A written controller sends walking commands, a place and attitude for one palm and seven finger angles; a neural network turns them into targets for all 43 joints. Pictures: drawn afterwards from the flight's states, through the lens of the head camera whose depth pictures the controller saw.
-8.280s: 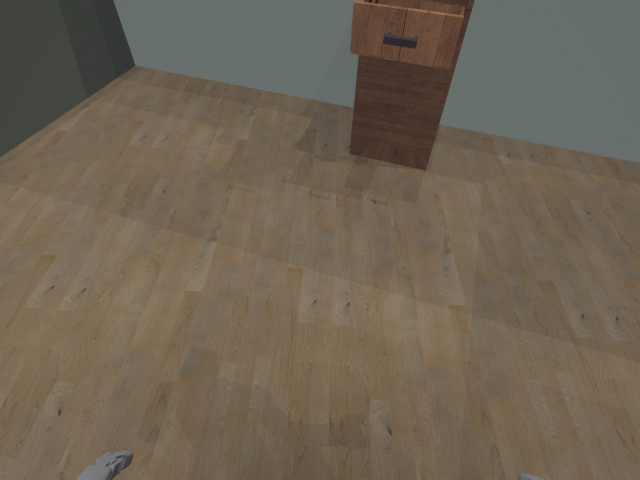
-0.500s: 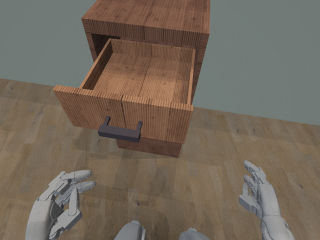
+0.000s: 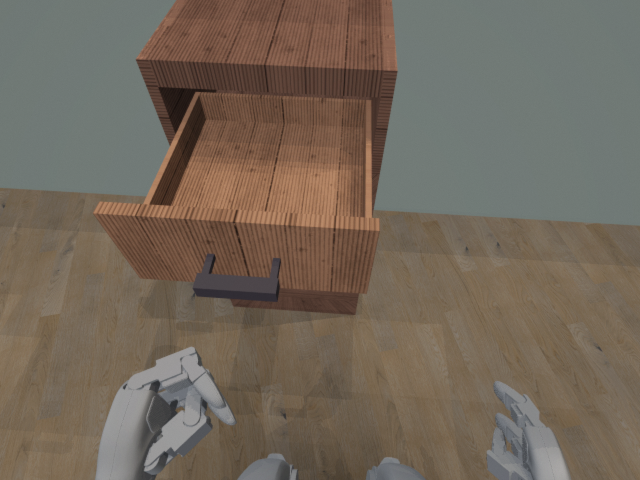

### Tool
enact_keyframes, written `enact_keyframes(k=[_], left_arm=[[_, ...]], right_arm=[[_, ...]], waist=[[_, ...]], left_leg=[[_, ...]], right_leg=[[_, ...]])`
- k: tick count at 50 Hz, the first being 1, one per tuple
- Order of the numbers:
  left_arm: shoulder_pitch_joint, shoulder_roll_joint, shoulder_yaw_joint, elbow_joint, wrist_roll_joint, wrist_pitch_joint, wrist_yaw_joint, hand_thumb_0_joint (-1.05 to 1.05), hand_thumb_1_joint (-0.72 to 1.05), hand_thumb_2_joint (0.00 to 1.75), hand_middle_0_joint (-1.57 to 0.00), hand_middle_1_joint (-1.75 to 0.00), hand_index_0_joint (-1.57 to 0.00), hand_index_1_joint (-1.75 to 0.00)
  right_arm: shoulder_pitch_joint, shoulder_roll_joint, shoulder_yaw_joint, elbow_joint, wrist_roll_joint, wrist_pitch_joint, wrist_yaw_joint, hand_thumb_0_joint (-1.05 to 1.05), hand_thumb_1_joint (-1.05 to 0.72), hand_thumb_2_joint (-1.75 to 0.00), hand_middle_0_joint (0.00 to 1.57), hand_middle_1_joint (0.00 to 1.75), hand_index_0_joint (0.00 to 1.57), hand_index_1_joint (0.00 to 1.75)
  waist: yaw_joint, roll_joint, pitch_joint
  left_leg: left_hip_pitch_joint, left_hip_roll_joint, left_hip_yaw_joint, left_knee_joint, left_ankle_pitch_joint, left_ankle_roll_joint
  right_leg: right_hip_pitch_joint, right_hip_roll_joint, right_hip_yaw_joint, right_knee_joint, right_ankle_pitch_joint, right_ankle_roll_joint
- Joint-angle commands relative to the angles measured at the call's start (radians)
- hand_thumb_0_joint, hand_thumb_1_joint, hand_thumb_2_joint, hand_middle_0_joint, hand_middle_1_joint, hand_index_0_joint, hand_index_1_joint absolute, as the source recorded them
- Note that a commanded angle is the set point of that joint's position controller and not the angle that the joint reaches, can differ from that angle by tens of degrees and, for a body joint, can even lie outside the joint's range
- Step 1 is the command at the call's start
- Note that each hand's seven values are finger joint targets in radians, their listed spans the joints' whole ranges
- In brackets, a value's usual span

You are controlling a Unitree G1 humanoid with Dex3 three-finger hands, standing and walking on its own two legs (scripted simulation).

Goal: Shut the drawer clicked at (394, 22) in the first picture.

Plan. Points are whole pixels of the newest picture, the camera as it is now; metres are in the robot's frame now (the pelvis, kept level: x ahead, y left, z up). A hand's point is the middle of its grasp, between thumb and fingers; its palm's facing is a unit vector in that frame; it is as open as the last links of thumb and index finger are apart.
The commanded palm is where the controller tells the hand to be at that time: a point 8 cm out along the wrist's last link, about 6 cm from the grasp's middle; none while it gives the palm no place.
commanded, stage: raise the hand and make a fist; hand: left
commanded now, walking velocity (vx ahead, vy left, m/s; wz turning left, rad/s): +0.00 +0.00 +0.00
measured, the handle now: (240, 274) +0.37 +0.13 +0.02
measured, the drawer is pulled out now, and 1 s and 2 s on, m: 0.27 0.27 0.27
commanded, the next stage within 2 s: bring the fist close to the handle in 0.86 s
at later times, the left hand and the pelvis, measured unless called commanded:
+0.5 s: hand (200, 401) +0.19 +0.12 +0.11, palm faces -0.02 -1.00 -0.03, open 3.2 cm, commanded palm +0.15 +0.17 +0.12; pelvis +0.01 +0.01 +0.01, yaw +0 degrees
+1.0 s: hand (214, 403) +0.18 +0.11 +0.12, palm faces -0.03 -1.00 -0.02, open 3.2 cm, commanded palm +0.16 +0.16 +0.11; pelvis +0.02 -0.01 +0.01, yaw +0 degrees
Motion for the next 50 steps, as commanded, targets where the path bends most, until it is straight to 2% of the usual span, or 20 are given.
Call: enact_keyframes(k=[1, 3, 4, 5, 6, 7, 11, 13, 16, 21, 24, 27, 30, 33, 36, 37, 38, 41, 47, 50], left_arm=[[-0.016, 0.147, 0.062, -0.300, 0.031, -0.030, 0.031, 0.00, 0.90, 0.90, -1.26, -1.45, -1.26, -1.45], [0.003, 0.098, 0.042, -0.345, 0.032, -0.015, 0.078, 0.00, 0.90, 0.90, -1.30, -1.49, -1.30, -1.49], [0.029, 0.080, 0.048, -0.342, 0.028, -0.004, 0.099, 0.00, 0.90, 0.90, -1.32, -1.51, -1.32, -1.51], [0.020, 0.059, 0.029, -0.353, 0.024, 0.004, 0.113, 0.00, 0.90, 0.90, -1.34, -1.53, -1.34, -1.53], [0.042, 0.059, 0.043, -0.333, 0.028, 0.016, 0.128, 0.00, 0.90, 0.90, -1.36, -1.56, -1.36, -1.56], [0.050, 0.016, -0.003, -0.326, 0.026, 0.027, 0.126, 0.00, 0.90, 0.90, -1.38, -1.58, -1.38, -1.58], [0.047, -0.003, -0.083, -0.299, 0.045, 0.081, 0.084, 0.00, 0.90, 0.90, -1.40, -1.60, -1.40, -1.60], [0.025, 0.018, -0.104, -0.327, 0.059, 0.103, 0.060, 0.00, 0.90, 0.90, -1.40, -1.60, -1.40, -1.60], [0.035, 0.079, -0.047, -0.365, 0.072, 0.128, 0.066, 0.00, 0.90, 0.90, -1.40, -1.60, -1.40, -1.60], [0.028, 0.073, -0.001, -0.459, 0.043, 0.103, 0.117, 0.00, 0.90, 0.90, -1.40, -1.60, -1.40, -1.60], [0.045, 0.032, -0.034, -0.447, 0.026, 0.086, 0.120, 0.00, 0.90, 0.90, -1.40, -1.60, -1.40, -1.60], [0.075, 0.013, -0.063, -0.367, 0.036, 0.095, 0.098, 0.00, 0.90, 0.90, -1.40, -1.60, -1.40, -1.60], [0.105, 0.031, -0.067, -0.358, 0.047, 0.113, 0.067, 0.00, 0.90, 0.90, -1.40, -1.60, -1.40, -1.60], [0.123, 0.075, -0.014, -0.379, 0.050, 0.123, 0.069, 0.00, 0.90, 0.90, -1.40, -1.60, -1.40, -1.60], [0.103, 0.097, 0.035, -0.422, 0.037, 0.098, 0.097, 0.00, 0.90, 0.90, -1.40, -1.60, -1.40, -1.60], [0.093, 0.075, 0.022, -0.432, 0.031, 0.086, 0.103, 0.00, 0.90, 0.90, -1.40, -1.60, -1.40, -1.60], [0.081, 0.065, 0.017, -0.429, 0.021, 0.073, 0.108, 0.00, 0.90, 0.90, -1.40, -1.60, -1.40, -1.60], [0.062, 0.048, -0.006, -0.433, 0.013, 0.034, 0.103, 0.00, 0.90, 0.90, -1.40, -1.60, -1.40, -1.60], [0.106, 0.051, -0.024, -0.320, 0.024, 0.068, 0.040, 0.00, 0.90, 0.90, -1.40, -1.60, -1.40, -1.60], [0.025, 0.070, -0.008, -0.303, 0.030, 0.089, 0.039, 0.00, 0.90, 0.90, -1.40, -1.60, -1.40, -1.60]], right_arm=[[-0.073, -0.082, -0.026, -0.216, -0.003, -0.047, -0.018, 0.00, -0.90, -0.90, 0.20, 0.30, 0.20, 0.30], [-0.067, -0.060, -0.020, -0.243, -0.004, -0.029, -0.015, 0.00, -0.90, -0.90, 0.20, 0.30, 0.20, 0.30], [-0.063, -0.053, -0.019, -0.249, -0.003, -0.019, -0.012, 0.00, -0.90, -0.90, 0.20, 0.30, 0.20, 0.30], [-0.064, -0.052, -0.015, -0.256, -0.003, -0.013, -0.009, 0.00, -0.90, -0.90, 0.20, 0.30, 0.20, 0.30], [-0.064, -0.050, -0.017, -0.254, -0.002, -0.003, -0.006, 0.00, -0.90, -0.90, 0.20, 0.30, 0.20, 0.30], [-0.062, -0.050, -0.012, -0.260, -0.002, 0.003, -0.002, 0.00, -0.90, -0.90, 0.20, 0.30, 0.20, 0.30], [-0.077, -0.069, 0.001, -0.273, 0.002, 0.012, 0.000, 0.00, -0.90, -0.90, 0.20, 0.30, 0.20, 0.30], [-0.073, -0.075, 0.005, -0.284, 0.005, 0.014, -0.001, 0.00, -0.90, -0.90, 0.20, 0.30, 0.20, 0.30], [-0.076, -0.070, 0.010, -0.290, 0.002, 0.024, -0.006, 0.00, -0.90, -0.90, 0.20, 0.30, 0.20, 0.30], [-0.077, -0.046, 0.018, -0.299, 0.001, 0.021, -0.005, 0.00, -0.90, -0.90, 0.20, 0.30, 0.20, 0.30], [-0.058, -0.049, 0.017, -0.285, 0.000, 0.005, 0.001, 0.00, -0.90, -0.90, 0.20, 0.30, 0.20, 0.30], [-0.060, -0.061, 0.012, -0.267, 0.001, 0.001, 0.003, 0.00, -0.90, -0.90, 0.20, 0.30, 0.20, 0.30], [-0.069, -0.068, 0.006, -0.274, 0.004, 0.000, 0.002, 0.00, -0.90, -0.90, 0.20, 0.30, 0.20, 0.30], [-0.077, -0.061, 0.004, -0.279, 0.004, 0.010, -0.003, 0.00, -0.90, -0.90, 0.20, 0.30, 0.20, 0.30], [-0.080, -0.053, 0.002, -0.275, 0.003, 0.011, -0.006, 0.00, -0.90, -0.90, 0.20, 0.30, 0.20, 0.30], [-0.075, -0.048, 0.007, -0.274, 0.003, 0.008, -0.005, 0.00, -0.90, -0.90, 0.20, 0.30, 0.20, 0.30], [-0.069, -0.047, 0.007, -0.270, 0.002, 0.004, -0.003, 0.00, -0.90, -0.90, 0.20, 0.30, 0.20, 0.30], [-0.072, -0.057, 0.006, -0.260, 0.001, -0.014, 0.000, 0.00, -0.90, -0.90, 0.20, 0.30, 0.20, 0.30], [-0.071, -0.067, 0.002, -0.247, 0.004, -0.015, 0.000, 0.00, -0.90, -0.90, 0.20, 0.30, 0.20, 0.30], [-0.077, -0.069, 0.005, -0.252, 0.005, -0.009, -0.008, 0.00, -0.90, -0.90, 0.20, 0.30, 0.20, 0.30]], waist=[[0.006, -0.002, -0.207], [0.018, 0.037, -0.222], [0.029, 0.031, -0.218], [0.020, 0.030, -0.210], [0.027, -0.001, -0.206], [0.014, -0.020, -0.174], [-0.012, -0.077, -0.079], [-0.019, -0.059, -0.067], [0.001, -0.029, -0.089], [0.023, -0.003, -0.142], [0.007, -0.017, -0.142], [-0.008, -0.058, -0.089], [-0.002, -0.069, -0.091], [0.015, -0.067, -0.119], [0.026, -0.031, -0.123], [0.022, -0.007, -0.115], [0.014, -0.029, -0.109], [-0.001, -0.010, -0.102], [-0.009, -0.079, -0.077], [-0.016, -0.079, -0.055]], left_leg=[[0.120, 0.016, -0.061, -0.184, 0.203, -0.007], [0.165, 0.019, -0.063, -0.197, 0.270, -0.015], [0.171, 0.022, -0.062, -0.203, 0.307, -0.020], [0.182, 0.025, -0.063, -0.200, 0.334, -0.023], [0.181, 0.027, -0.063, -0.204, 0.356, -0.023], [0.179, 0.028, -0.061, -0.205, 0.360, -0.024], [0.140, 0.030, -0.065, -0.223, 0.274, -0.014], [0.142, 0.028, -0.067, -0.230, 0.229, -0.012], [0.160, 0.025, -0.070, -0.242, 0.230, -0.013], [0.198, 0.024, -0.064, -0.247, 0.271, -0.017], [0.208, 0.026, -0.063, -0.238, 0.301, -0.019], [0.173, 0.023, -0.058, -0.234, 0.274, -0.014], [0.159, 0.018, -0.054, -0.240, 0.251, -0.011], [0.158, 0.012, -0.041, -0.244, 0.257, -0.008], [0.169, 0.013, -0.039, -0.244, 0.274, -0.010], [0.179, 0.013, -0.038, -0.246, 0.279, -0.011], [0.177, 0.014, -0.042, -0.242, 0.278, -0.012], [0.180, 0.013, -0.042, -0.227, 0.278, -0.009], [0.142, 0.008, -0.036, -0.223, 0.237, -0.004], [0.129, 0.003, -0.036, -0.220, 0.200, -0.004]], right_leg=[[0.144, -0.002, 0.063, -0.142, 0.106, 0.009], [0.150, 0.003, 0.043, -0.122, 0.162, 0.005], [0.160, 0.007, 0.034, -0.118, 0.185, 0.004], [0.157, 0.008, 0.032, -0.121, 0.212, 0.007], [0.175, 0.009, 0.032, -0.128, 0.230, 0.007], [0.171, 0.012, 0.028, -0.134, 0.245, 0.010], [0.168, 0.008, 0.037, -0.174, 0.202, 0.015], [0.165, 0.007, 0.044, -0.186, 0.167, 0.014], [0.190, 0.005, 0.045, -0.189, 0.161, 0.010], [0.223, 0.011, 0.042, -0.188, 0.189, 0.006], [0.220, 0.012, 0.037, -0.192, 0.223, 0.012], [0.213, 0.008, 0.048, -0.211, 0.219, 0.016], [0.230, 0.001, 0.056, -0.219, 0.203, 0.016], [0.268, -0.003, 0.068, -0.224, 0.216, 0.016], [0.267, 0.003, 0.064, -0.218, 0.224, 0.011], [0.257, 0.006, 0.061, -0.216, 0.227, 0.009], [0.249, 0.008, 0.059, -0.217, 0.228, 0.011], [0.231, 0.006, 0.066, -0.222, 0.228, 0.013], [0.243, -0.006, 0.094, -0.253, 0.206, 0.023], [0.222, -0.009, 0.109, -0.266, 0.143, 0.024]])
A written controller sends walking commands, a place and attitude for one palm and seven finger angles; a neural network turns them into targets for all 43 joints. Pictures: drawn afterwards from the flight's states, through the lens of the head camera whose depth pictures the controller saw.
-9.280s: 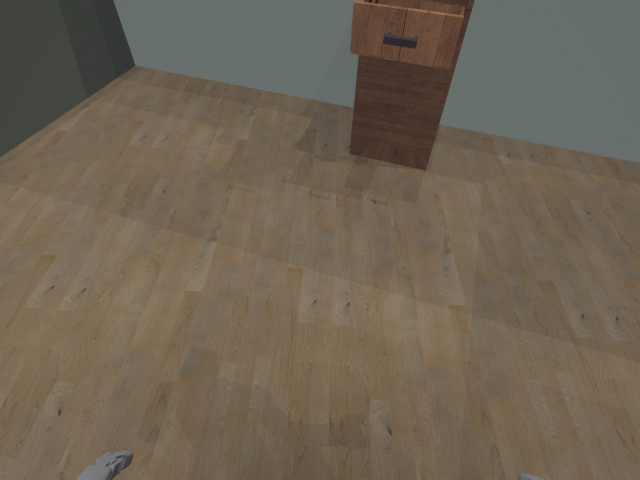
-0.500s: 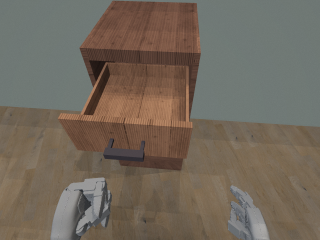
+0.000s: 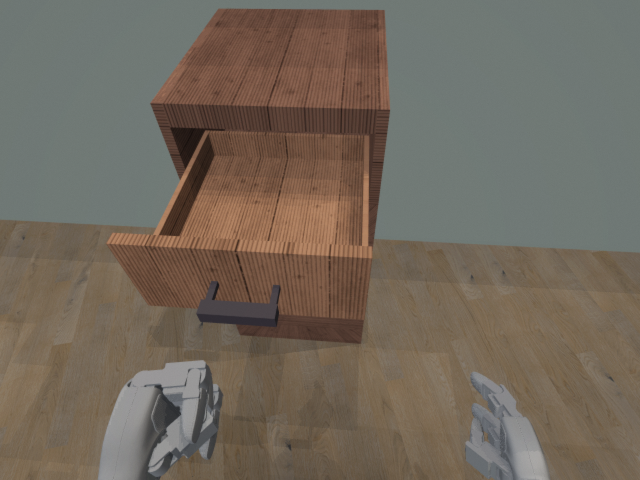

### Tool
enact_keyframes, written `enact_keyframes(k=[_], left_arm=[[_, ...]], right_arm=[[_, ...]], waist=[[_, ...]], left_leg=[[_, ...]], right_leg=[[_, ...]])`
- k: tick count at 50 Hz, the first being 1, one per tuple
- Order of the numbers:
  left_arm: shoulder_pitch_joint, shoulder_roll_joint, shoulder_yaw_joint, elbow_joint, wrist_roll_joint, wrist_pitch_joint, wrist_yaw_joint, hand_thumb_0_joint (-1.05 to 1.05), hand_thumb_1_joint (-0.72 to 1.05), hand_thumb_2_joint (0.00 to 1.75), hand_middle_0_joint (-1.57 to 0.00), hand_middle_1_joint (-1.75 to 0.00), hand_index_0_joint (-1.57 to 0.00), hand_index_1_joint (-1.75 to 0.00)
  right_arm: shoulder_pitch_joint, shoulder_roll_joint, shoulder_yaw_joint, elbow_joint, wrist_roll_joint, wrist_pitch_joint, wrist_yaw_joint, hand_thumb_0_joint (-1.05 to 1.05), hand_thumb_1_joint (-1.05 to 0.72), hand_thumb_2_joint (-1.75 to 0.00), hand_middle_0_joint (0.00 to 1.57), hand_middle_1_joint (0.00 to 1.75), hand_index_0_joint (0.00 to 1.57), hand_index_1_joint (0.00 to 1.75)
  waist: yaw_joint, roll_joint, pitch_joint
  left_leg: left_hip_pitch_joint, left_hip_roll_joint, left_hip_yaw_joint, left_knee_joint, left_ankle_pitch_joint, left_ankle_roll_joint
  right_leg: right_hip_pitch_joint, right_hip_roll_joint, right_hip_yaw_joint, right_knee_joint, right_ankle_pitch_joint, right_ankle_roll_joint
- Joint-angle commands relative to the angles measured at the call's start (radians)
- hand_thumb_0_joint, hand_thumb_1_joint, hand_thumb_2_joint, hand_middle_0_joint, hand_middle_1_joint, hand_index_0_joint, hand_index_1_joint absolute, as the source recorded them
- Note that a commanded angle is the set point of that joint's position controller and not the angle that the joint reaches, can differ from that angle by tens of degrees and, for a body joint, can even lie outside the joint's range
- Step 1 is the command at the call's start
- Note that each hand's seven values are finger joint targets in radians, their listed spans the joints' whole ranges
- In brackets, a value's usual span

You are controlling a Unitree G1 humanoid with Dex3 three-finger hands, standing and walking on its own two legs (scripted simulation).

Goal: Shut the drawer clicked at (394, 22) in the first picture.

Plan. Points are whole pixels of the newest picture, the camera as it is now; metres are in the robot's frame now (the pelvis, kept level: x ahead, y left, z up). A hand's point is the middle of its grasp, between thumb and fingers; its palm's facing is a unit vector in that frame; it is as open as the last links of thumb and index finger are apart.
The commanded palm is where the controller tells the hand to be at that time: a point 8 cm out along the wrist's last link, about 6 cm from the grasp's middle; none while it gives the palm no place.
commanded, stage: bring the fist close to the handle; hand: left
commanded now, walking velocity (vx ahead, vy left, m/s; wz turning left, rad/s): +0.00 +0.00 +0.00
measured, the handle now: (241, 301) +0.36 +0.14 +0.00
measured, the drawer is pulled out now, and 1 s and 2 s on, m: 0.27 0.27 0.25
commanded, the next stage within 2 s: push the drawer shut in 1.36 s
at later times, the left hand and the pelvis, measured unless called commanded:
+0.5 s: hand (242, 393) +0.21 +0.11 +0.04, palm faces -0.05 -1.00 -0.04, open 3.3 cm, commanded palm +0.20 +0.16 +0.05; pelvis +0.00 -0.01 -0.02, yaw +0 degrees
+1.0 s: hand (259, 369) +0.26 +0.10 -0.01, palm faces -0.08 -1.00 -0.03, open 3.3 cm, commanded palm +0.24 +0.16 +0.00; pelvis -0.01 +0.00 -0.04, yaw +0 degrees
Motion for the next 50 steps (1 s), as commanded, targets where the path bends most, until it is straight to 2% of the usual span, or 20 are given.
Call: enact_keyframes(k=[1, 3, 7, 9, 12, 16, 18, 20, 22, 24, 27, 34, 36, 38, 40, 41, 42, 45, 46, 50], left_arm=[[-0.043, 0.077, 0.041, -0.152, 0.002, -0.034, 0.000, 0.00, 0.90, 0.90, -1.40, -1.60, -1.40, -1.60], [-0.088, 0.052, 0.029, -0.152, -0.001, -0.045, 0.016, 0.00, 0.90, 0.90, -1.40, -1.60, -1.40, -1.60], [-0.119, 0.058, 0.056, -0.136, -0.002, -0.091, 0.048, 0.00, 0.90, 0.90, -1.40, -1.60, -1.40, -1.60], [-0.136, 0.039, 0.031, -0.123, 0.002, -0.108, 0.050, 0.00, 0.90, 0.90, -1.40, -1.60, -1.40, -1.60], [-0.128, 0.016, 0.000, -0.046, 0.016, -0.103, 0.042, 0.00, 0.90, 0.90, -1.40, -1.60, -1.40, -1.60], [-0.187, 0.064, 0.038, 0.014, 0.028, -0.082, 0.037, 0.00, 0.90, 0.90, -1.40, -1.60, -1.40, -1.60], [-0.199, 0.069, 0.059, 0.007, 0.026, -0.087, 0.041, 0.00, 0.90, 0.90, -1.40, -1.60, -1.40, -1.60], [-0.236, 0.054, 0.054, -0.016, 0.018, -0.105, 0.054, 0.00, 0.90, 0.90, -1.40, -1.60, -1.40, -1.60], [-0.252, 0.052, 0.063, -0.010, 0.015, -0.124, 0.071, 0.00, 0.90, 0.90, -1.40, -1.60, -1.40, -1.60], [-0.293, 0.020, 0.030, 0.009, 0.014, -0.145, 0.078, 0.00, 0.90, 0.90, -1.40, -1.60, -1.40, -1.60], [-0.315, 0.024, 0.029, 0.075, 0.028, -0.163, 0.076, 0.00, 0.90, 0.90, -1.40, -1.60, -1.40, -1.60], [-0.379, 0.034, 0.025, 0.135, 0.041, -0.136, 0.055, 0.00, 0.90, 0.90, -1.40, -1.60, -1.40, -1.60], [-0.438, 0.064, 0.067, 0.153, 0.035, -0.140, 0.072, 0.00, 0.90, 0.90, -1.40, -1.60, -1.40, -1.60], [-0.473, 0.055, 0.076, 0.161, 0.031, -0.160, 0.087, 0.00, 0.90, 0.90, -1.40, -1.60, -1.40, -1.60], [-0.526, 0.027, 0.049, 0.173, 0.028, -0.177, 0.094, 0.00, 0.90, 0.90, -1.40, -1.60, -1.40, -1.60], [-0.531, 0.040, 0.061, 0.183, 0.033, -0.186, 0.098, 0.00, 0.90, 0.90, -1.40, -1.60, -1.40, -1.60], [-0.532, 0.012, 0.035, 0.202, 0.033, -0.191, 0.094, 0.00, 0.90, 0.90, -1.40, -1.60, -1.40, -1.60], [-0.558, 0.018, 0.020, 0.266, 0.043, -0.182, 0.074, 0.00, 0.90, 0.90, -1.40, -1.60, -1.40, -1.60], [-0.561, 0.019, 0.017, 0.292, 0.048, -0.175, 0.069, 0.00, 0.90, 0.90, -1.40, -1.60, -1.40, -1.60], [-0.578, 0.036, 0.036, 0.260, 0.040, -0.155, 0.060, 0.00, 0.90, 0.90, -1.40, -1.60, -1.40, -1.60]], right_arm=[[-0.082, -0.105, -0.043, -0.176, -0.001, -0.052, -0.019, 0.00, -0.90, -0.90, 0.20, 0.30, 0.20, 0.30], [-0.072, -0.102, -0.039, -0.182, -0.005, -0.053, -0.018, 0.00, -0.90, -0.90, 0.20, 0.30, 0.20, 0.30], [-0.059, -0.099, -0.042, -0.169, -0.014, -0.059, -0.011, 0.00, -0.90, -0.90, 0.20, 0.30, 0.20, 0.30], [-0.056, -0.100, -0.042, -0.167, -0.017, -0.064, -0.004, 0.00, -0.90, -0.90, 0.20, 0.30, 0.20, 0.30], [-0.052, -0.106, -0.043, -0.160, -0.019, -0.056, 0.002, 0.00, -0.90, -0.90, 0.20, 0.30, 0.20, 0.30], [-0.059, -0.118, -0.045, -0.159, -0.021, -0.038, -0.002, 0.00, -0.90, -0.90, 0.20, 0.30, 0.20, 0.30], [-0.055, -0.116, -0.049, -0.166, -0.021, -0.032, -0.003, 0.00, -0.90, -0.90, 0.20, 0.30, 0.20, 0.30], [-0.057, -0.109, -0.048, -0.167, -0.021, -0.034, -0.003, 0.00, -0.90, -0.90, 0.20, 0.30, 0.20, 0.30], [-0.049, -0.108, -0.049, -0.156, -0.025, -0.035, -0.002, 0.00, -0.90, -0.90, 0.20, 0.30, 0.20, 0.30], [-0.050, -0.107, -0.047, -0.148, -0.029, -0.037, 0.001, 0.00, -0.90, -0.90, 0.20, 0.30, 0.20, 0.30], [-0.049, -0.114, -0.052, -0.131, -0.033, -0.036, 0.004, 0.00, -0.90, -0.90, 0.20, 0.30, 0.20, 0.30], [-0.050, -0.120, -0.056, -0.143, -0.029, -0.005, 0.006, 0.00, -0.90, -0.90, 0.20, 0.30, 0.20, 0.30], [-0.050, -0.122, -0.054, -0.134, -0.031, 0.002, 0.000, 0.00, -0.90, -0.90, 0.20, 0.30, 0.20, 0.30], [-0.054, -0.115, -0.055, -0.127, -0.033, 0.004, 0.000, 0.00, -0.90, -0.90, 0.20, 0.30, 0.20, 0.30], [-0.057, -0.112, -0.054, -0.116, -0.037, 0.002, 0.001, 0.00, -0.90, -0.90, 0.20, 0.30, 0.20, 0.30], [-0.053, -0.116, -0.055, -0.112, -0.037, 0.004, 0.002, 0.00, -0.90, -0.90, 0.20, 0.30, 0.20, 0.30], [-0.054, -0.114, -0.056, -0.108, -0.039, 0.005, 0.005, 0.00, -0.90, -0.90, 0.20, 0.30, 0.20, 0.30], [-0.053, -0.123, -0.058, -0.101, -0.036, 0.015, 0.011, 0.00, -0.90, -0.90, 0.20, 0.30, 0.20, 0.30], [-0.050, -0.126, -0.058, -0.098, -0.038, 0.020, 0.011, 0.00, -0.90, -0.90, 0.20, 0.30, 0.20, 0.30], [-0.054, -0.125, -0.061, -0.121, -0.031, 0.041, 0.013, 0.00, -0.90, -0.90, 0.20, 0.30, 0.20, 0.30]], waist=[[-0.028, -0.104, -0.027], [-0.031, -0.083, -0.053], [-0.022, -0.069, -0.129], [-0.025, -0.046, -0.150], [-0.038, -0.068, -0.121], [-0.041, -0.117, -0.109], [-0.028, -0.109, -0.156], [-0.025, -0.060, -0.183], [-0.027, -0.058, -0.210], [-0.042, -0.072, -0.206], [-0.047, -0.081, -0.205], [-0.042, -0.070, -0.251], [-0.045, -0.088, -0.247], [-0.041, -0.075, -0.263], [-0.051, -0.067, -0.280], [-0.050, -0.080, -0.291], [-0.050, -0.067, -0.300], [-0.057, -0.057, -0.297], [-0.062, -0.081, -0.293], [-0.037, -0.051, -0.348]], left_leg=[[-0.012, -0.001, -0.033, -0.130, 0.184, 0.009], [0.001, -0.003, -0.034, -0.125, 0.185, 0.008], [0.003, -0.004, -0.031, -0.101, 0.227, 0.004], [-0.002, -0.005, -0.030, -0.089, 0.246, 0.002], [-0.034, -0.005, -0.029, -0.072, 0.244, 0.003], [-0.095, -0.009, -0.027, -0.052, 0.203, 0.003], [-0.091, -0.009, -0.023, -0.051, 0.218, 0.002], [-0.077, -0.009, -0.021, -0.046, 0.235, 0.000], [-0.078, -0.007, -0.023, -0.033, 0.263, -0.001], [-0.095, -0.006, -0.028, -0.018, 0.252, -0.002], [-0.132, -0.004, -0.028, 0.008, 0.239, -0.002], [-0.159, -0.007, -0.023, 0.029, 0.236, 0.000], [-0.188, -0.005, -0.025, 0.044, 0.226, 0.001], [-0.190, -0.005, -0.026, 0.053, 0.221, -0.001], [-0.190, -0.005, -0.029, 0.068, 0.229, -0.001], [-0.193, -0.002, -0.033, 0.072, 0.245, -0.001], [-0.192, -0.004, -0.033, 0.077, 0.254, -0.002], [-0.205, -0.002, -0.035, 0.090, 0.232, -0.003], [-0.220, -0.001, -0.037, 0.092, 0.233, 0.000], [-0.206, -0.007, -0.029, 0.086, 0.244, -0.001]], right_leg=[[0.083, -0.017, 0.106, -0.182, 0.125, 0.029], [0.070, -0.012, 0.093, -0.163, 0.130, 0.029], [0.084, -0.010, 0.091, -0.126, 0.192, 0.025], [0.078, -0.011, 0.087, -0.103, 0.224, 0.024], [0.056, -0.014, 0.094, -0.101, 0.238, 0.027], [0.054, -0.022, 0.129, -0.111, 0.191, 0.031], [0.069, -0.022, 0.123, -0.092, 0.213, 0.029], [0.062, -0.019, 0.112, -0.071, 0.236, 0.025], [0.063, -0.016, 0.105, -0.049, 0.273, 0.023], [0.030, -0.015, 0.099, -0.034, 0.264, 0.026], [0.002, -0.016, 0.108, -0.015, 0.253, 0.024], [-0.014, -0.020, 0.109, 0.012, 0.252, 0.022], [-0.018, -0.019, 0.117, 0.016, 0.241, 0.023], [-0.035, -0.017, 0.113, 0.031, 0.230, 0.022], [-0.054, -0.016, 0.109, 0.048, 0.242, 0.022], [-0.056, -0.015, 0.103, 0.059, 0.251, 0.019], [-0.063, -0.015, 0.102, 0.068, 0.264, 0.019], [-0.101, -0.016, 0.101, 0.076, 0.239, 0.019], [-0.101, -0.015, 0.100, 0.078, 0.238, 0.019], [-0.067, -0.019, 0.105, 0.082, 0.257, 0.018]])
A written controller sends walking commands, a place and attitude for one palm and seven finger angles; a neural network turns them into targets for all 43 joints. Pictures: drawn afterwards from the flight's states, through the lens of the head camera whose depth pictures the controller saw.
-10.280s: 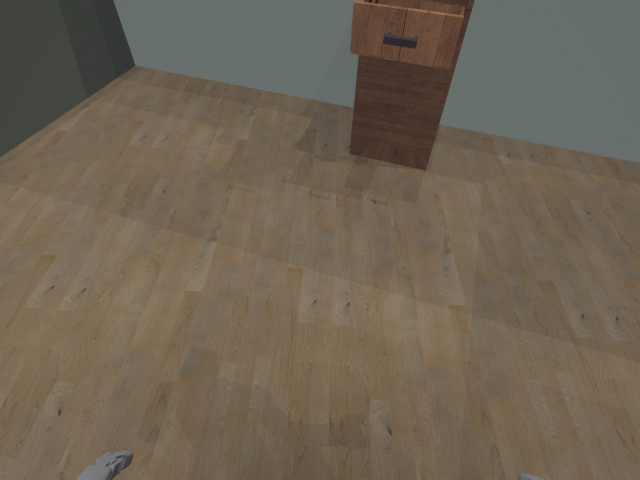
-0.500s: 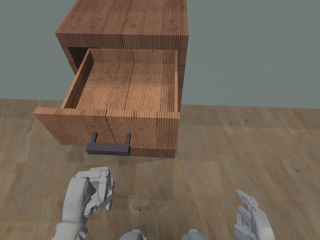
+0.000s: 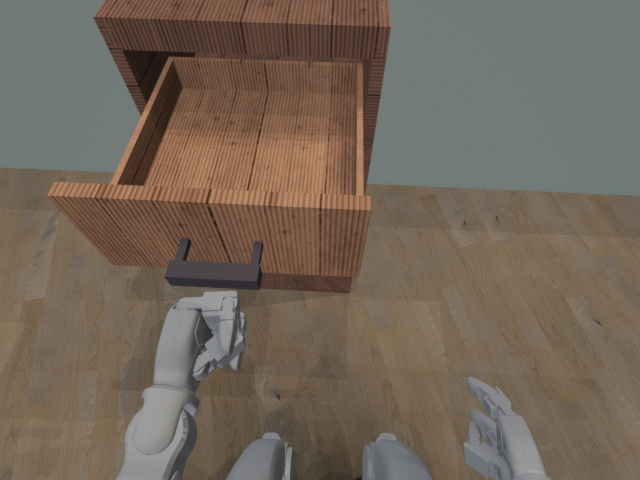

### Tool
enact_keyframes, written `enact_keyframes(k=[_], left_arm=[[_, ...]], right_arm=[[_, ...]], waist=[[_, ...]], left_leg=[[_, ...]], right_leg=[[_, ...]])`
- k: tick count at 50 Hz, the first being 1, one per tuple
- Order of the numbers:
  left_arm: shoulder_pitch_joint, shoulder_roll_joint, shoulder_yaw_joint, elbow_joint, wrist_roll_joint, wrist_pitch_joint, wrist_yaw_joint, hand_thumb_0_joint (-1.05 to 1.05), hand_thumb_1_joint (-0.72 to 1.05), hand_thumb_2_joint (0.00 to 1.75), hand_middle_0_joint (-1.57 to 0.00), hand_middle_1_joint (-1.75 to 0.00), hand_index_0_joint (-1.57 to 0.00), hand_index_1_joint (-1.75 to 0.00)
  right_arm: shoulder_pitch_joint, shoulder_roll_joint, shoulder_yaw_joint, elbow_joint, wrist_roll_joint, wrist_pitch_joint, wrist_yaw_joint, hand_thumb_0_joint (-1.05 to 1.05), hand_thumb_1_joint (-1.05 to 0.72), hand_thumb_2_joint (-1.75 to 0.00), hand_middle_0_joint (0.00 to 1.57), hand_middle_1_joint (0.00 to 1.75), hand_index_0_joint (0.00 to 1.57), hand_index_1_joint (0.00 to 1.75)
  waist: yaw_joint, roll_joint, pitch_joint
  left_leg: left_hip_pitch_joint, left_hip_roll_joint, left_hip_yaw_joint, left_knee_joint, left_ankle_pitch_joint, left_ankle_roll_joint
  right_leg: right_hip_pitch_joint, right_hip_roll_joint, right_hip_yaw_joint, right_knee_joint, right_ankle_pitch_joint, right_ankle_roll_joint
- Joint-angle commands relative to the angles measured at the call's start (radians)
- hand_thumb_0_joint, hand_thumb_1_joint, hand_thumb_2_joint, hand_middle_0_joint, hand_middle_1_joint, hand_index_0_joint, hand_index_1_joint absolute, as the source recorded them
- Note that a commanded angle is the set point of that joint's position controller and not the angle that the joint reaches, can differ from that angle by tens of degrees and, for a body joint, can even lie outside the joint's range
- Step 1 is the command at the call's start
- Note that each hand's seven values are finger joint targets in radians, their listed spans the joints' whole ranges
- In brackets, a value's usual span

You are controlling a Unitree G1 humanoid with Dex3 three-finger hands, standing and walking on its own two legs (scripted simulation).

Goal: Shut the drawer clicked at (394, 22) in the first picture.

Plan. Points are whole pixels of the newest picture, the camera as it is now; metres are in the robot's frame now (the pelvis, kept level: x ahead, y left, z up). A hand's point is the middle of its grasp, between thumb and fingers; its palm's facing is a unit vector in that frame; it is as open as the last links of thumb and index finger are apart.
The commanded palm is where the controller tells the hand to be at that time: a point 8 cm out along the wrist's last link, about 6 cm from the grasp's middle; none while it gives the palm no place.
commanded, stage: bring the fist close to the handle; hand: left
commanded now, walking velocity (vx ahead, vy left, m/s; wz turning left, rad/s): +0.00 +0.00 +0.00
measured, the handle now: (218, 260) +0.37 +0.14 +0.04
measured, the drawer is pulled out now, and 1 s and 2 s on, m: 0.27 0.25 0.12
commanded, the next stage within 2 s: push the drawer shut in 0.36 s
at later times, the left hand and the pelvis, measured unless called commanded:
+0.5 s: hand (226, 341) +0.27 +0.12 +0.05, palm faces -0.04 -1.00 -0.02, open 3.3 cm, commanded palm +0.25 +0.17 +0.04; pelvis +0.00 +0.01 +0.00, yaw +0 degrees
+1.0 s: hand (240, 306) +0.31 +0.11 +0.03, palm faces -0.07 -1.00 -0.04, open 3.4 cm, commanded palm +0.31 +0.16 +0.04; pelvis -0.01 +0.01 +0.00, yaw +0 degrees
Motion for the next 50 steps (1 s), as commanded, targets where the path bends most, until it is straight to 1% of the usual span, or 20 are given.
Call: enact_keyframes(k=[1, 3, 5, 6, 7, 8, 12, 16, 19, 21, 24, 26, 28, 30, 34, 36, 39, 42, 46, 50], left_arm=[[-0.074, 0.088, 0.053, -0.239, -0.018, -0.045, 0.002, 0.00, 0.90, 0.90, -1.40, -1.60, -1.40, -1.60], [-0.045, 0.078, 0.061, -0.281, -0.025, -0.048, 0.021, 0.00, 0.90, 0.90, -1.40, -1.60, -1.40, -1.60], [-0.056, 0.071, 0.061, -0.302, -0.035, -0.058, 0.040, 0.00, 0.90, 0.90, -1.40, -1.60, -1.40, -1.60], [-0.035, 0.076, 0.067, -0.283, -0.033, -0.062, 0.047, 0.00, 0.90, 0.90, -1.40, -1.60, -1.40, -1.60], [-0.029, 0.031, 0.023, -0.272, -0.032, -0.065, 0.044, 0.00, 0.90, 0.90, -1.40, -1.60, -1.40, -1.60], [-0.018, 0.047, 0.036, -0.257, -0.032, -0.069, 0.043, 0.00, 0.90, 0.90, -1.40, -1.60, -1.40, -1.60], [-0.051, 0.008, -0.043, -0.188, -0.006, -0.062, 0.010, 0.00, 0.90, 0.90, -1.40, -1.60, -1.40, -1.60], [-0.112, 0.087, 0.018, -0.223, 0.000, -0.054, 0.009, 0.00, 0.90, 0.90, -1.40, -1.60, -1.40, -1.60], [-0.096, 0.081, 0.041, -0.301, -0.016, -0.067, 0.039, 0.00, 0.90, 0.90, -1.40, -1.60, -1.40, -1.60], [-0.061, 0.093, 0.068, -0.298, -0.026, -0.074, 0.060, 0.00, 0.90, 0.90, -1.40, -1.60, -1.40, -1.60], [-0.088, 0.023, -0.007, -0.254, -0.020, -0.071, 0.063, 0.00, 0.90, 0.90, -1.40, -1.60, -1.40, -1.60], [-0.128, 0.017, -0.030, -0.181, -0.006, -0.060, 0.049, 0.00, 0.90, 0.90, -1.40, -1.60, -1.40, -1.60], [-0.172, 0.030, -0.031, -0.135, 0.008, -0.050, 0.028, 0.00, 0.90, 0.90, -1.40, -1.60, -1.40, -1.60], [-0.249, 0.037, -0.035, -0.144, 0.008, -0.039, 0.014, 0.00, 0.90, 0.90, -1.40, -1.60, -1.40, -1.60], [-0.296, 0.096, 0.051, -0.199, -0.012, -0.034, 0.035, 0.00, 0.90, 0.90, -1.40, -1.60, -1.40, -1.60], [-0.313, 0.109, 0.084, -0.195, -0.026, -0.035, 0.061, 0.00, 0.90, 0.90, -1.40, -1.60, -1.40, -1.60], [-0.324, 0.056, 0.052, -0.162, -0.032, -0.040, 0.076, 0.00, 0.90, 0.90, -1.40, -1.60, -1.40, -1.60], [-0.401, 0.055, 0.045, -0.114, -0.025, -0.057, 0.087, 0.00, 0.90, 0.90, -1.40, -1.60, -1.40, -1.60], [-0.460, 0.092, 0.068, -0.073, -0.014, -0.078, 0.085, 0.00, 0.90, 0.90, -1.40, -1.60, -1.40, -1.60], [-0.535, 0.075, 0.049, -0.048, -0.010, -0.082, 0.078, 0.00, 0.90, 0.90, -1.40, -1.60, -1.40, -1.60]], right_arm=[[-0.007, -0.123, -0.054, -0.167, 0.004, -0.030, -0.013, 0.00, -0.90, -0.90, 0.20, 0.30, 0.20, 0.30], [-0.010, -0.113, -0.053, -0.178, 0.004, -0.023, -0.014, 0.00, -0.90, -0.90, 0.20, 0.30, 0.20, 0.30], [-0.006, -0.109, -0.051, -0.171, 0.003, -0.022, -0.015, 0.00, -0.90, -0.90, 0.20, 0.30, 0.20, 0.30], [-0.004, -0.112, -0.051, -0.168, 0.003, -0.020, -0.016, 0.00, -0.90, -0.90, 0.20, 0.30, 0.20, 0.30], [-0.008, -0.107, -0.048, -0.169, 0.003, -0.022, -0.014, 0.00, -0.90, -0.90, 0.20, 0.30, 0.20, 0.30], [-0.004, -0.111, -0.050, -0.162, 0.004, -0.021, -0.013, 0.00, -0.90, -0.90, 0.20, 0.30, 0.20, 0.30], [-0.013, -0.123, -0.049, -0.159, 0.007, -0.017, -0.012, 0.00, -0.90, -0.90, 0.20, 0.30, 0.20, 0.30], [-0.015, -0.130, -0.050, -0.167, 0.007, -0.010, -0.023, 0.00, -0.90, -0.90, 0.20, 0.30, 0.20, 0.30], [-0.017, -0.114, -0.048, -0.177, 0.002, -0.011, -0.020, 0.00, -0.90, -0.90, 0.20, 0.30, 0.20, 0.30], [-0.011, -0.113, -0.048, -0.174, 0.001, -0.010, -0.020, 0.00, -0.90, -0.90, 0.20, 0.30, 0.20, 0.30], [-0.018, -0.112, -0.043, -0.164, 0.001, -0.008, -0.013, 0.00, -0.90, -0.90, 0.20, 0.30, 0.20, 0.30], [-0.016, -0.121, -0.042, -0.151, 0.001, -0.004, -0.014, 0.00, -0.90, -0.90, 0.20, 0.30, 0.20, 0.30], [-0.016, -0.130, -0.044, -0.145, 0.005, 0.001, -0.017, 0.00, -0.90, -0.90, 0.20, 0.30, 0.20, 0.30], [-0.016, -0.133, -0.045, -0.143, 0.007, 0.003, -0.022, 0.00, -0.90, -0.90, 0.20, 0.30, 0.20, 0.30], [-0.012, -0.129, -0.048, -0.145, 0.005, 0.007, -0.028, 0.00, -0.90, -0.90, 0.20, 0.30, 0.20, 0.30], [-0.001, -0.126, -0.046, -0.133, 0.001, 0.010, -0.028, 0.00, -0.90, -0.90, 0.20, 0.30, 0.20, 0.30], [-0.006, -0.120, -0.042, -0.125, 0.000, 0.013, -0.020, 0.00, -0.90, -0.90, 0.20, 0.30, 0.20, 0.30], [-0.003, -0.126, -0.043, -0.100, -0.002, 0.013, -0.021, 0.00, -0.90, -0.90, 0.20, 0.30, 0.20, 0.30], [-0.008, -0.135, -0.046, -0.086, -0.003, 0.016, -0.020, 0.00, -0.90, -0.90, 0.20, 0.30, 0.20, 0.30], [0.001, -0.135, -0.048, -0.070, -0.001, 0.021, -0.018, 0.00, -0.90, -0.90, 0.20, 0.30, 0.20, 0.30]], waist=[[0.000, -0.032, -0.332], [0.016, -0.015, -0.359], [0.007, -0.020, -0.348], [-0.002, -0.062, -0.334], [-0.013, -0.064, -0.307], [-0.015, -0.075, -0.292], [-0.045, -0.073, -0.203], [-0.025, -0.031, -0.245], [0.005, 0.028, -0.335], [0.007, -0.019, -0.345], [-0.026, -0.024, -0.277], [-0.055, -0.076, -0.217], [-0.059, -0.068, -0.193], [-0.057, -0.026, -0.221], [-0.015, 0.031, -0.353], [-0.017, -0.003, -0.381], [-0.027, -0.013, -0.351], [-0.048, -0.045, -0.308], [-0.048, -0.034, -0.322], [-0.051, 0.020, -0.355]], left_leg=[[0.135, -0.006, -0.038, -0.150, 0.322, 0.000], [0.163, -0.007, -0.036, -0.162, 0.355, -0.003], [0.167, -0.005, -0.038, -0.163, 0.360, -0.005], [0.154, -0.001, -0.042, -0.159, 0.358, -0.002], [0.142, -0.002, -0.040, -0.158, 0.344, -0.001], [0.133, 0.000, -0.043, -0.156, 0.324, -0.002], [0.111, 0.003, -0.054, -0.158, 0.234, 0.001], [0.126, -0.001, -0.056, -0.164, 0.227, 0.001], [0.184, -0.005, -0.053, -0.169, 0.312, -0.005], [0.182, -0.002, -0.056, -0.168, 0.343, -0.006], [0.162, 0.001, -0.059, -0.165, 0.307, -0.007], [0.117, 0.004, -0.064, -0.156, 0.244, 0.000], [0.103, 0.004, -0.066, -0.158, 0.191, 0.000], [0.128, 0.003, -0.070, -0.163, 0.193, 0.000], [0.203, 0.000, -0.066, -0.167, 0.303, -0.007], [0.210, 0.002, -0.067, -0.165, 0.355, -0.009], [0.199, 0.004, -0.064, -0.166, 0.364, -0.011], [0.174, 0.007, -0.069, -0.164, 0.328, -0.007], [0.173, 0.007, -0.070, -0.166, 0.308, -0.006], [0.218, 0.008, -0.075, -0.171, 0.329, -0.011]], right_leg=[[0.297, -0.005, 0.102, -0.156, 0.331, 0.024], [0.325, -0.006, 0.100, -0.154, 0.365, 0.022], [0.325, -0.003, 0.097, -0.158, 0.378, 0.024], [0.319, 0.000, 0.095, -0.159, 0.374, 0.026], [0.309, -0.002, 0.096, -0.164, 0.369, 0.029], [0.294, -0.001, 0.095, -0.167, 0.348, 0.029], [0.201, -0.001, 0.087, -0.178, 0.224, 0.028], [0.215, -0.002, 0.092, -0.175, 0.196, 0.020], [0.261, -0.003, 0.086, -0.155, 0.278, 0.016], [0.283, 0.002, 0.083, -0.154, 0.315, 0.018], [0.235, 0.001, 0.075, -0.159, 0.287, 0.023], [0.194, 0.003, 0.080, -0.175, 0.222, 0.027], [0.167, 0.001, 0.082, -0.180, 0.166, 0.027], [0.160, -0.002, 0.081, -0.178, 0.159, 0.023], [0.224, -0.002, 0.082, -0.157, 0.256, 0.018], [0.254, 0.001, 0.078, -0.151, 0.309, 0.021], [0.254, 0.001, 0.075, -0.153, 0.332, 0.024], [0.228, 0.001, 0.075, -0.160, 0.297, 0.026], [0.221, 0.000, 0.081, -0.162, 0.273, 0.023], [0.208, -0.002, 0.080, -0.158, 0.280, 0.022]])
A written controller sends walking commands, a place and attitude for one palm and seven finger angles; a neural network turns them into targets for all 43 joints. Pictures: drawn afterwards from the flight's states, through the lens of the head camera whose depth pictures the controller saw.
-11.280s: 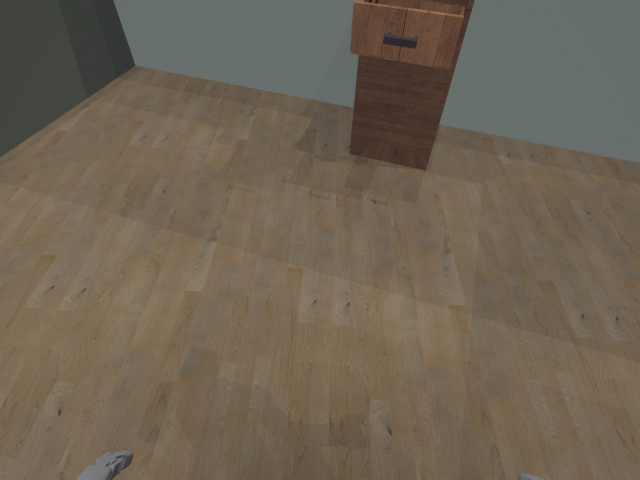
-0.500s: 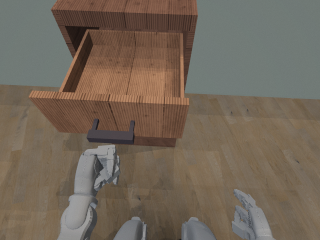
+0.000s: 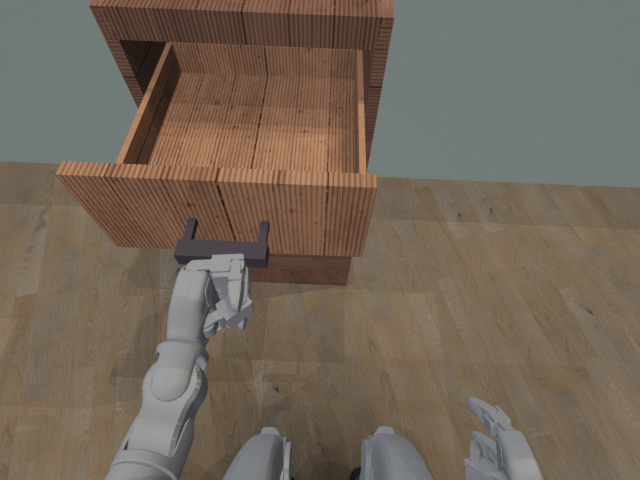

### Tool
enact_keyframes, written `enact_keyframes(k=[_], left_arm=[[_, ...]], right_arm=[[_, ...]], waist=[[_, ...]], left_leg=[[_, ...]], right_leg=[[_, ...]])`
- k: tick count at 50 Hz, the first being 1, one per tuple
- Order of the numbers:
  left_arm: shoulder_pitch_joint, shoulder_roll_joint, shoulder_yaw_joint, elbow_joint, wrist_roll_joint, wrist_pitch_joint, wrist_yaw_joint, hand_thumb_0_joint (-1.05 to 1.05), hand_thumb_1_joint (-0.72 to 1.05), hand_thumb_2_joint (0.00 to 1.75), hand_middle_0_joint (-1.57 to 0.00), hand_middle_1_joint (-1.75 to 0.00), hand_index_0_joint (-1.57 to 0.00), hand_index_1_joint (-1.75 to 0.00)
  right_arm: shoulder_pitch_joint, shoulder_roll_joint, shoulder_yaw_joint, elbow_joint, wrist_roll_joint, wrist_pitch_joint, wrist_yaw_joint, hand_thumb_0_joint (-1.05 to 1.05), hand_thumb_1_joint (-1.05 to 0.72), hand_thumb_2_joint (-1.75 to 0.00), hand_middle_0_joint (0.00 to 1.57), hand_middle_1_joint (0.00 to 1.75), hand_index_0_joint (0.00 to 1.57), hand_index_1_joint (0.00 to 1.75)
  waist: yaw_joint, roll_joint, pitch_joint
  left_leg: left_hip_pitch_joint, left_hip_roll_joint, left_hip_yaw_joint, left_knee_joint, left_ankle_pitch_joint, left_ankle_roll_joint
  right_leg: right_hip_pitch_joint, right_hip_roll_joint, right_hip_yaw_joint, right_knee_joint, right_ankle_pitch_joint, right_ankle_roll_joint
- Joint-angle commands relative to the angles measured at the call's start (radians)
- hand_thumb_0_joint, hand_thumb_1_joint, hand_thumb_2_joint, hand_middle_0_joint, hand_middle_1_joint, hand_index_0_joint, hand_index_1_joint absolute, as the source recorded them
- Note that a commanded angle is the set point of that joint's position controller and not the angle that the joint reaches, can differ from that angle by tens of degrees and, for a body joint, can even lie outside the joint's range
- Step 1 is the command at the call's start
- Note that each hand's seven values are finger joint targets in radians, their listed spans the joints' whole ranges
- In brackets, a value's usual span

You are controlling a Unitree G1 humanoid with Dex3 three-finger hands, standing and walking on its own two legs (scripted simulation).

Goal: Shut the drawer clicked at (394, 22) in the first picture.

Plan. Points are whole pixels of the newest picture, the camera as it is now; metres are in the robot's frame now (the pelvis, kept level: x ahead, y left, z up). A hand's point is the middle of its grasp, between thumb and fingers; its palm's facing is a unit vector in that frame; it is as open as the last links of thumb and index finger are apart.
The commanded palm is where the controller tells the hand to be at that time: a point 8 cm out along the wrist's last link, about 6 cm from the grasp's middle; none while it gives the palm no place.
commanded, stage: push the drawer shut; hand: left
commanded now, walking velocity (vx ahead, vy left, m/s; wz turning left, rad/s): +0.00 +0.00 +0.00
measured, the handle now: (225, 239) +0.40 +0.13 +0.04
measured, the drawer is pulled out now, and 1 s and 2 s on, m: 0.25 0.12 0.00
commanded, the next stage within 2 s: none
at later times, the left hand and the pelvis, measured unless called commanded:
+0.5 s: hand (254, 256) +0.38 +0.10 +0.03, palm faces -0.05 -1.00 -0.06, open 3.4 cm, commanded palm +0.37 +0.15 +0.04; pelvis -0.01 +0.00 +0.00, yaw +0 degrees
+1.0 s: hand (260, 207) +0.45 +0.10 +0.03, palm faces -0.02 -1.00 -0.04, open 3.4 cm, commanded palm +0.44 +0.15 +0.04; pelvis -0.01 +0.00 +0.00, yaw -2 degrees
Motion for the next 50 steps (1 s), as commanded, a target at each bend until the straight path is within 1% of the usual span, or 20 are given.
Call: enact_keyframes(k=[1, 4, 6, 10, 11, 17, 18, 21, 22, 23, 24, 27, 30, 31, 34, 37, 40, 43, 46, 50], left_arm=[[-0.324, 0.059, 0.054, -0.220, -0.017, -0.083, 0.013, 0.00, 0.90, 0.90, -1.40, -1.60, -1.40, -1.60], [-0.383, 0.044, 0.048, -0.179, -0.024, -0.079, 0.012, 0.00, 0.90, 0.90, -1.40, -1.60, -1.40, -1.60], [-0.426, 0.078, 0.082, -0.153, -0.025, -0.083, 0.017, 0.00, 0.90, 0.90, -1.40, -1.60, -1.40, -1.60], [-0.505, 0.056, 0.074, -0.097, -0.026, -0.092, 0.020, 0.00, 0.90, 0.90, -1.40, -1.60, -1.40, -1.60], [-0.508, 0.074, 0.090, -0.073, -0.026, -0.094, 0.022, 0.00, 0.90, 0.90, -1.40, -1.60, -1.40, -1.60], [-0.587, 0.093, 0.118, -0.005, -0.016, -0.117, 0.023, 0.00, 0.90, 0.90, -1.40, -1.60, -1.40, -1.60], [-0.641, 0.079, 0.100, -0.005, -0.018, -0.121, 0.022, 0.00, 0.90, 0.90, -1.40, -1.60, -1.40, -1.60], [-0.680, 0.122, 0.148, 0.069, -0.021, -0.126, 0.024, 0.00, 0.90, 0.90, -1.40, -1.60, -1.40, -1.60], [-0.712, 0.107, 0.138, 0.089, -0.021, -0.128, 0.022, 0.00, 0.90, 0.90, -1.40, -1.60, -1.40, -1.60], [-0.743, 0.140, 0.169, 0.091, -0.023, -0.136, 0.023, 0.00, 0.90, 0.90, -1.40, -1.60, -1.40, -1.60], [-0.739, 0.123, 0.159, 0.112, -0.022, -0.135, 0.018, 0.00, 0.90, 0.90, -1.40, -1.60, -1.40, -1.60], [-0.785, 0.168, 0.209, 0.171, -0.025, -0.141, 0.014, 0.00, 0.90, 0.90, -1.40, -1.60, -1.40, -1.60], [-0.830, 0.174, 0.225, 0.194, -0.032, -0.150, 0.006, 0.00, 0.90, 0.90, -1.40, -1.60, -1.40, -1.60], [-0.820, 0.198, 0.248, 0.226, -0.031, -0.146, 0.005, 0.00, 0.90, 0.90, -1.40, -1.60, -1.40, -1.60], [-0.881, 0.191, 0.254, 0.280, -0.034, -0.148, -0.004, 0.00, 0.90, 0.90, -1.40, -1.60, -1.40, -1.60], [-0.916, 0.240, 0.298, 0.312, -0.022, -0.159, -0.005, 0.00, 0.90, 0.90, -1.40, -1.60, -1.40, -1.60], [-0.963, 0.217, 0.284, 0.337, -0.020, -0.167, -0.006, 0.00, 0.90, 0.90, -1.40, -1.60, -1.40, -1.60], [-1.004, 0.222, 0.291, 0.363, -0.016, -0.175, -0.005, 0.00, 0.90, 0.90, -1.40, -1.60, -1.40, -1.60], [-1.035, 0.254, 0.316, 0.408, -0.008, -0.179, -0.004, 0.00, 0.90, 0.90, -1.40, -1.60, -1.40, -1.60], [-1.116, 0.256, 0.318, 0.459, 0.007, -0.190, 0.000, 0.00, 0.90, 0.90, -1.40, -1.60, -1.40, -1.60]], right_arm=[[0.006, -0.137, -0.057, -0.120, -0.001, -0.039, -0.012, 0.00, -0.90, -0.90, 0.20, 0.30, 0.20, 0.30], [0.006, -0.135, -0.056, -0.110, 0.002, -0.034, -0.012, 0.00, -0.90, -0.90, 0.20, 0.30, 0.20, 0.30], [0.009, -0.141, -0.056, -0.101, 0.001, -0.033, -0.017, 0.00, -0.90, -0.90, 0.20, 0.30, 0.20, 0.30], [0.014, -0.139, -0.056, -0.088, 0.002, -0.033, -0.018, 0.00, -0.90, -0.90, 0.20, 0.30, 0.20, 0.30], [0.020, -0.143, -0.055, -0.085, 0.002, -0.032, -0.019, 0.00, -0.90, -0.90, 0.20, 0.30, 0.20, 0.30], [0.039, -0.144, -0.058, -0.068, -0.002, -0.024, -0.013, 0.00, -0.90, -0.90, 0.20, 0.30, 0.20, 0.30], [0.039, -0.143, -0.058, -0.063, -0.002, -0.023, -0.013, 0.00, -0.90, -0.90, 0.20, 0.30, 0.20, 0.30], [0.053, -0.150, -0.058, -0.050, -0.004, -0.019, -0.015, 0.00, -0.90, -0.90, 0.20, 0.30, 0.20, 0.30], [0.053, -0.147, -0.057, -0.046, -0.004, -0.018, -0.015, 0.00, -0.90, -0.90, 0.20, 0.30, 0.20, 0.30], [0.058, -0.149, -0.059, -0.040, -0.003, -0.019, -0.017, 0.00, -0.90, -0.90, 0.20, 0.30, 0.20, 0.30], [0.061, -0.146, -0.058, -0.040, -0.004, -0.019, -0.015, 0.00, -0.90, -0.90, 0.20, 0.30, 0.20, 0.30], [0.080, -0.150, -0.058, -0.029, -0.006, -0.015, -0.017, 0.00, -0.90, -0.90, 0.20, 0.30, 0.20, 0.30], [0.089, -0.148, -0.059, -0.024, -0.007, -0.013, -0.016, 0.00, -0.90, -0.90, 0.20, 0.30, 0.20, 0.30], [0.097, -0.153, -0.060, -0.024, -0.008, -0.011, -0.016, 0.00, -0.90, -0.90, 0.20, 0.30, 0.20, 0.30], [0.110, -0.152, -0.059, -0.012, -0.008, -0.007, -0.013, 0.00, -0.90, -0.90, 0.20, 0.30, 0.20, 0.30], [0.132, -0.158, -0.061, -0.009, -0.013, -0.004, -0.013, 0.00, -0.90, -0.90, 0.20, 0.30, 0.20, 0.30], [0.147, -0.155, -0.062, -0.002, -0.017, -0.002, -0.006, 0.00, -0.90, -0.90, 0.20, 0.30, 0.20, 0.30], [0.165, -0.159, -0.065, 0.004, -0.019, 0.001, -0.002, 0.00, -0.90, -0.90, 0.20, 0.30, 0.20, 0.30], [0.185, -0.165, -0.066, 0.007, -0.022, 0.008, 0.002, 0.00, -0.90, -0.90, 0.20, 0.30, 0.20, 0.30], [0.203, -0.166, -0.067, 0.021, -0.027, 0.016, 0.005, 0.00, -0.90, -0.90, 0.20, 0.30, 0.20, 0.30]], waist=[[-0.035, 0.001, -0.387], [-0.045, -0.002, -0.370], [-0.044, -0.031, -0.375], [-0.051, -0.017, -0.375], [-0.054, -0.031, -0.361], [-0.047, 0.013, -0.411], [-0.066, 0.008, -0.411], [-0.068, -0.027, -0.386], [-0.079, -0.030, -0.383], [-0.072, -0.022, -0.396], [-0.072, -0.004, -0.403], [-0.075, -0.028, -0.422], [-0.075, 0.000, -0.443], [-0.073, -0.027, -0.445], [-0.086, -0.002, -0.428], [-0.082, -0.002, -0.465], [-0.091, 0.017, -0.476], [-0.102, 0.012, -0.494], [-0.104, 0.007, -0.476], [-0.122, 0.013, -0.470]], left_leg=[[0.223, 0.014, -0.079, -0.158, 0.321, -0.025], [0.221, 0.014, -0.078, -0.165, 0.289, -0.026], [0.199, 0.012, -0.074, -0.167, 0.268, -0.021], [0.204, 0.011, -0.073, -0.172, 0.245, -0.022], [0.198, 0.013, -0.077, -0.174, 0.250, -0.020], [0.224, 0.010, -0.071, -0.174, 0.286, -0.026], [0.228, 0.013, -0.072, -0.170, 0.285, -0.025], [0.177, 0.010, -0.066, -0.169, 0.248, -0.020], [0.171, 0.008, -0.062, -0.168, 0.232, -0.018], [0.164, 0.006, -0.058, -0.166, 0.235, -0.019], [0.170, 0.005, -0.054, -0.167, 0.241, -0.019], [0.143, 0.002, -0.049, -0.162, 0.243, -0.017], [0.144, 0.001, -0.042, -0.161, 0.257, -0.020], [0.137, 0.003, -0.046, -0.162, 0.260, -0.018], [0.133, 0.003, -0.042, -0.163, 0.253, -0.020], [0.140, 0.004, -0.043, -0.158, 0.280, -0.020], [0.152, 0.005, -0.043, -0.155, 0.305, -0.022], [0.170, 0.009, -0.047, -0.150, 0.331, -0.023], [0.163, 0.010, -0.051, -0.150, 0.328, -0.022], [0.156, 0.010, -0.053, -0.146, 0.310, -0.020]], right_leg=[[0.215, 0.004, 0.075, -0.137, 0.263, 0.006], [0.208, 0.005, 0.076, -0.152, 0.240, 0.009], [0.227, 0.005, 0.083, -0.159, 0.225, 0.010], [0.217, 0.005, 0.086, -0.166, 0.207, 0.011], [0.211, 0.008, 0.081, -0.165, 0.210, 0.010], [0.220, 0.009, 0.086, -0.154, 0.247, 0.008], [0.207, 0.008, 0.086, -0.156, 0.248, 0.011], [0.223, 0.012, 0.096, -0.168, 0.223, 0.013], [0.224, 0.011, 0.099, -0.174, 0.216, 0.016], [0.235, 0.010, 0.106, -0.173, 0.222, 0.014], [0.239, 0.010, 0.107, -0.173, 0.231, 0.014], [0.264, 0.013, 0.115, -0.172, 0.245, 0.017], [0.272, 0.012, 0.119, -0.169, 0.267, 0.017], [0.276, 0.015, 0.115, -0.166, 0.269, 0.016], [0.252, 0.016, 0.115, -0.170, 0.263, 0.017], [0.259, 0.020, 0.115, -0.156, 0.290, 0.017], [0.251, 0.021, 0.112, -0.152, 0.313, 0.016], [0.235, 0.024, 0.106, -0.143, 0.331, 0.017], [0.218, 0.029, 0.103, -0.140, 0.322, 0.015], [0.195, 0.029, 0.103, -0.143, 0.300, 0.017]])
